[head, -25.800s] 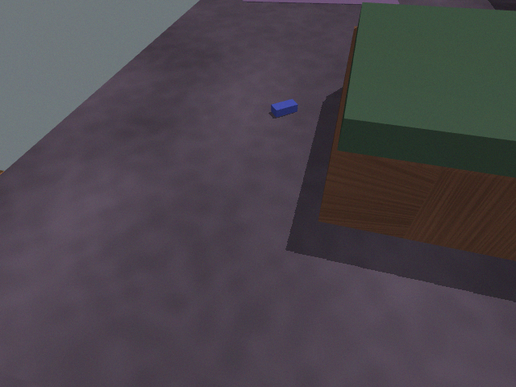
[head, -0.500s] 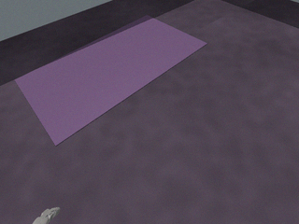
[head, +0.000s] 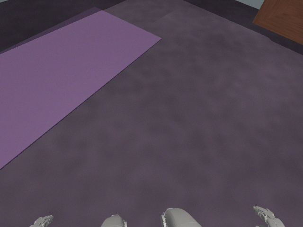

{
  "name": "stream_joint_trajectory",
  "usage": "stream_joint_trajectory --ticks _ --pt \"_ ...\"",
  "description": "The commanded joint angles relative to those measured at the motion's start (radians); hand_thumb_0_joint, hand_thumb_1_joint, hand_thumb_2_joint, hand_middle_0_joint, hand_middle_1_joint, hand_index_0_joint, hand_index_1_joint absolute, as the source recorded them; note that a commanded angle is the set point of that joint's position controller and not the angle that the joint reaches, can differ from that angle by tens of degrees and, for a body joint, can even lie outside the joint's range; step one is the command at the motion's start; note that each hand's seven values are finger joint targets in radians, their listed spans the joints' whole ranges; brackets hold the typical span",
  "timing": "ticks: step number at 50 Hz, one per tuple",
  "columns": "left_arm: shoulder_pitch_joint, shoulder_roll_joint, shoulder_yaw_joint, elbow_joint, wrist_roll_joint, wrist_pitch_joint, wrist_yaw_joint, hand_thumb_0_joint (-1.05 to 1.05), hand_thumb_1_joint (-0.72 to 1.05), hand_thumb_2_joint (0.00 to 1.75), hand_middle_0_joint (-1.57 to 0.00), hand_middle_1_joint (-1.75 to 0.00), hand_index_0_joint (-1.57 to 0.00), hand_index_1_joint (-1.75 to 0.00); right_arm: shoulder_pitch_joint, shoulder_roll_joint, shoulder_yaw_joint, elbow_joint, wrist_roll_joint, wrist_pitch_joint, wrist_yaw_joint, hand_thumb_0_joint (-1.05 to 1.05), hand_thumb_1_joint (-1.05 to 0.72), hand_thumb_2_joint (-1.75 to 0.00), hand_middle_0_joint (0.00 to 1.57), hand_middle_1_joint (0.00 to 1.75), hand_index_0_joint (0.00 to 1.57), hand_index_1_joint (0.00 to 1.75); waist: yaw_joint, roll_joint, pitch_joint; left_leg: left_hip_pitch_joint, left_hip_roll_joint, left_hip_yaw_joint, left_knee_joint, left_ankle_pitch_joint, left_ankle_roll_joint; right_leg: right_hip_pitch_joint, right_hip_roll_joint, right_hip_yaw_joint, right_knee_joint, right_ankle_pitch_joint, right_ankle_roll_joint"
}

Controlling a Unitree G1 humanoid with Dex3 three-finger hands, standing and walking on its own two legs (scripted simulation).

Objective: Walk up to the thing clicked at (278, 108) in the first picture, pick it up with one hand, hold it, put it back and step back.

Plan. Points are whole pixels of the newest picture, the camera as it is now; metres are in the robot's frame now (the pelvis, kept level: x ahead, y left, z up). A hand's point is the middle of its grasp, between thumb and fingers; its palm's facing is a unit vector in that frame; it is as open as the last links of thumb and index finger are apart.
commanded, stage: walk up
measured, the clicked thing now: out of the picture -0.23 -1.45 -0.73
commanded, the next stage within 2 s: none
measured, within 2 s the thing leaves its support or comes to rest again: neither
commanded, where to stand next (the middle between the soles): +0.01 -0.03 m, yaw -15 degrees
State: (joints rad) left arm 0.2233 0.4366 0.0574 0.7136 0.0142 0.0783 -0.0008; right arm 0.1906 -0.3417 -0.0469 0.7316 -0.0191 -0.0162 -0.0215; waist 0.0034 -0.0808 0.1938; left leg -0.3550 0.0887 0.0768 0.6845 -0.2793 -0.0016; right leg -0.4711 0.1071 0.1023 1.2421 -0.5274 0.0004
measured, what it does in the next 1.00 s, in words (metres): steps to the left, turning right: right foot, then left foot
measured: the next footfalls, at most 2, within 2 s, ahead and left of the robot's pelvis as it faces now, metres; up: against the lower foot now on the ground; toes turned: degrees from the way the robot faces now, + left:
right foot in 0.24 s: +0.03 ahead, -0.17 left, +0.00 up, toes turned -5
left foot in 0.72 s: +0.09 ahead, +0.09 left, +0.00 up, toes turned -36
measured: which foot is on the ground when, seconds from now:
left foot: down 0.00-0.26, up 0.28-0.70, down 0.72-1.00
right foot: up 0.00-0.22, down 0.24-0.76, up 0.78-1.00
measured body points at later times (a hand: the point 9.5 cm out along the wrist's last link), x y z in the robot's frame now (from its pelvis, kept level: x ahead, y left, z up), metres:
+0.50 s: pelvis -0.03 -0.03 +0.00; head +0.02 -0.09 +0.44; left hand +0.10 +0.27 -0.08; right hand +0.02 -0.37 -0.13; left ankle -0.01 +0.13 -0.65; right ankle -0.01 -0.17 -0.72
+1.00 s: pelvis -0.05 +0.10 +0.02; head -0.02 +0.11 +0.47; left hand +0.25 +0.30 -0.08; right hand -0.18 -0.21 -0.05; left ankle +0.05 +0.11 -0.72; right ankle -0.17 -0.02 -0.64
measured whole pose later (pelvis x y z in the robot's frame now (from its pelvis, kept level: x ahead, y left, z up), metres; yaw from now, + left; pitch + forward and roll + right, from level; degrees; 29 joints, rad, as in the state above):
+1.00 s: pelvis -0.05 +0.10 +0.02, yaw -44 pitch -3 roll -4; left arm 0.33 0.48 0.10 0.76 0.03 0.04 -0.04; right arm 0.17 -0.38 -0.08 0.77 -0.03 0.03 0.05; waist -0.03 0.01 0.07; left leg -0.27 0.06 0.11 0.45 -0.16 0.06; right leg -0.43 0.08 0.11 1.05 -0.32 0.03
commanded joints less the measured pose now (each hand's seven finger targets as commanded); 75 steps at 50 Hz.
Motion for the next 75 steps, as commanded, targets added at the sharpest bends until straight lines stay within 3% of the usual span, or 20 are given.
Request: stream_joint_trajectory --ticks 1,7,11,14,18,19,21,34,37,39,42,46,56,62,63,64,65,66,70,75 --pt "0.099 0.160 0.070 -0.075 -0.018 -0.020 -0.015 0.00 0.90 0.90 -0.20 -0.30 -0.20 -0.30 0.041 -0.306 -0.091 -0.081 -0.003 -0.021 -0.022 0.00 -0.90 -0.90 0.20 0.30 0.20 0.30 -0.009 0.305 -0.194 0.140 0.181 -0.147 -0.239 0.373 0.187 -0.054 -0.058 0.028 0.024 0.099 0.008" --pt "0.081 0.153 0.063 -0.052 -0.018 -0.052 -0.014 0.00 0.90 0.90 -0.20 -0.30 -0.20 -0.30 0.030 -0.334 -0.090 -0.121 -0.012 -0.009 0.006 0.00 -0.90 -0.90 0.20 0.30 0.20 0.30 -0.030 0.306 -0.260 0.155 0.228 -0.086 -0.139 0.367 0.216 0.075 -0.124 -0.096 -0.369 0.066 0.035" --pt "0.197 0.175 0.084 0.036 0.003 -0.078 0.007 0.00 0.90 0.90 -0.20 -0.30 -0.20 -0.30 -0.010 -0.299 -0.080 -0.126 0.004 0.029 0.018 0.00 -0.90 -0.90 0.20 0.30 0.20 0.30 0.032 0.196 -0.259 -0.012 0.171 -0.027 0.106 0.145 0.141 0.284 -0.059 -0.146 -0.677 0.285 -0.004" --pt "0.095 0.364 0.112 -0.036 0.033 -0.094 0.022 0.00 0.90 0.90 -0.20 -0.30 -0.20 -0.30 -0.073 -0.258 -0.064 -0.149 0.023 0.055 0.000 0.00 -0.90 -0.90 0.20 0.30 0.20 0.30 0.053 -0.177 -0.139 -0.257 -0.027 -0.103 0.524 -0.400 0.012 0.074 -0.481 0.595 -0.900 0.284 -0.295" --pt "0.005 0.241 0.084 -0.018 0.015 -0.106 0.038 0.00 0.90 0.90 -0.20 -0.30 -0.20 -0.30 0.019 -0.263 -0.067 -0.027 0.038 0.053 0.012 0.00 -0.90 -0.90 0.20 0.30 0.20 0.30 -0.018 -0.105 -0.126 -0.242 -0.006 -0.121 0.513 -0.197 0.010 0.131 -0.272 0.284 -0.771 0.284 -0.180" --pt "0.075 0.228 0.085 -0.060 0.021 -0.095 0.041 0.00 0.90 0.90 -0.20 -0.30 -0.20 -0.30 -0.109 -0.239 -0.067 -0.092 0.001 0.055 0.040 0.00 -0.90 -0.90 0.20 0.30 0.20 0.30 -0.002 -0.073 -0.142 -0.308 -0.078 -0.136 0.502 -0.192 0.006 0.168 -0.217 0.507 -0.824 0.388 -0.182" --pt "0.145 0.231 0.088 -0.052 0.016 -0.105 0.052 0.00 0.90 0.90 -0.20 -0.30 -0.20 -0.30 -0.128 -0.252 -0.071 -0.097 -0.010 0.062 0.045 0.00 -0.90 -0.90 0.20 0.30 0.20 0.30 0.029 -0.064 -0.191 -0.340 -0.083 -0.165 0.496 -0.173 0.007 0.293 -0.222 0.551 -0.835 0.405 -0.164" --pt "0.052 0.227 0.100 -0.148 0.027 -0.094 0.054 0.00 0.90 0.90 -0.20 -0.30 -0.20 -0.30 -0.052 -0.239 -0.080 -0.053 0.005 0.046 0.045 0.00 -0.90 -0.90 0.20 0.30 0.20 0.30 -0.019 -0.128 -0.239 0.089 -0.166 -0.178 -0.038 -0.145 0.005 0.126 -0.171 0.565 -0.811 0.474 -0.154" --pt "0.028 0.127 0.073 -0.151 0.017 -0.089 0.053 0.00 0.90 0.90 -0.20 -0.30 -0.20 -0.30 -0.015 -0.338 -0.115 -0.051 -0.017 0.033 0.042 0.00 -0.90 -0.90 0.20 0.30 0.20 0.30 -0.061 0.237 -0.270 0.364 0.094 -0.454 -0.334 -0.132 0.083 -0.169 0.075 0.274 -0.516 0.128 -0.023" --pt "0.145 0.229 0.097 -0.083 0.024 -0.074 0.062 0.00 0.90 0.90 -0.20 -0.30 -0.20 -0.30 -0.180 -0.375 -0.132 -0.115 -0.026 0.043 0.050 0.00 -0.90 -0.90 0.20 0.30 0.20 0.30 -0.026 0.307 -0.176 0.027 0.362 -0.675 -0.542 -0.418 0.239 -0.086 0.044 0.116 -0.154 -0.010 0.019" --pt "0.150 0.227 0.113 -0.011 0.022 -0.058 0.025 0.00 0.90 0.90 -0.20 -0.30 -0.20 -0.30 -0.229 -0.294 -0.110 -0.111 -0.017 0.026 0.050 0.00 -0.90 -0.90 0.20 0.30 0.20 0.30 0.035 0.178 -0.081 -0.055 0.216 -0.437 -0.531 -0.348 0.139 -0.048 -0.012 0.098 -0.069 0.153 0.005" --pt "0.184 0.182 0.088 -0.013 0.006 -0.055 -0.030 0.00 0.90 0.90 -0.20 -0.30 -0.20 -0.30 -0.133 -0.277 -0.107 -0.074 -0.004 0.014 0.055 0.00 -0.90 -0.90 0.20 0.30 0.20 0.30 -0.012 0.255 -0.158 0.176 0.109 -0.243 -0.487 -0.331 0.061 -0.099 -0.009 -0.007 -0.127 0.235 0.019" --pt "0.091 0.217 0.080 -0.023 0.013 -0.079 -0.053 0.00 0.90 0.90 -0.20 -0.30 -0.20 -0.30 0.093 -0.364 -0.135 -0.073 -0.006 -0.009 0.080 0.00 -0.90 -0.90 0.20 0.30 0.20 0.30 -0.089 0.254 -0.179 0.184 0.317 -0.220 -0.506 -0.474 0.142 -0.015 -0.127 -0.106 -0.416 0.036 0.009" --pt "0.414 0.174 0.092 0.091 0.005 -0.093 -0.047 0.00 0.90 0.90 -0.20 -0.30 -0.20 -0.30 -0.089 -0.353 -0.142 -0.116 -0.036 0.023 0.081 0.00 -0.90 -0.90 0.20 0.30 0.20 0.30 0.096 0.240 -0.266 -0.090 0.191 0.078 -0.345 -0.471 0.040 0.472 -0.101 -0.283 -0.793 0.162 -0.047" --pt "0.469 0.219 0.112 0.114 0.014 -0.098 -0.035 0.00 0.90 0.90 -0.20 -0.30 -0.20 -0.30 -0.100 -0.286 -0.124 -0.124 -0.036 0.033 0.080 0.00 -0.90 -0.90 0.20 0.30 0.20 0.30 0.132 0.072 -0.239 -0.254 0.102 0.154 -0.132 -0.470 -0.026 0.617 -0.090 -0.211 -0.872 0.137 -0.066" --pt "0.447 0.271 0.127 0.098 0.015 -0.100 -0.014 0.00 0.90 0.90 -0.20 -0.30 -0.20 -0.30 -0.061 -0.211 -0.097 -0.116 -0.019 0.039 0.084 0.00 -0.90 -0.90 0.20 0.30 0.20 0.30 0.137 -0.201 -0.148 -0.436 -0.005 0.166 0.221 -0.437 -0.042 0.573 -0.233 0.157 -1.002 -0.170 -0.128" --pt "0.269 0.298 0.129 0.027 0.032 -0.106 0.002 0.00 0.90 0.90 -0.20 -0.30 -0.20 -0.30 0.010 -0.204 -0.083 -0.124 0.011 0.045 0.096 0.00 -0.90 -0.90 0.20 0.30 0.20 0.30 0.037 -0.206 -0.025 -0.513 0.011 0.027 0.362 -0.247 -0.059 0.355 -0.424 0.477 -1.090 -0.486 -0.199" --pt "0.165 0.303 0.123 -0.007 0.034 -0.120 0.012 0.00 0.90 0.90 -0.20 -0.30 -0.20 -0.30 0.000 -0.275 -0.105 -0.118 0.022 0.043 0.105 0.00 -0.90 -0.90 0.20 0.30 0.20 0.30 0.003 -0.117 0.049 -0.508 0.044 -0.091 0.404 -0.147 -0.058 0.252 -0.478 0.547 -1.167 -0.549 -0.237" --pt "0.090 0.283 0.096 0.022 0.006 -0.159 0.027 0.00 0.90 0.90 -0.20 -0.30 -0.20 -0.30 0.052 -0.312 -0.115 -0.050 0.003 0.035 0.123 0.00 -0.90 -0.90 0.20 0.30 0.20 0.30 -0.071 -0.058 -0.013 -0.290 0.025 -0.114 0.444 0.050 -0.044 0.155 -0.308 0.278 -1.131 -0.255 -0.151" --pt "0.147 0.243 0.086 0.054 -0.002 -0.171 0.023 0.00 0.90 0.90 -0.20 -0.30 -0.20 -0.30 0.068 -0.290 -0.093 -0.024 -0.008 0.025 0.113 0.00 -0.90 -0.90 0.20 0.30 0.20 0.30 -0.043 -0.038 -0.002 -0.243 0.019 -0.085 0.291 0.091 -0.040 0.198 -0.234 0.172 -1.033 -0.033 -0.150"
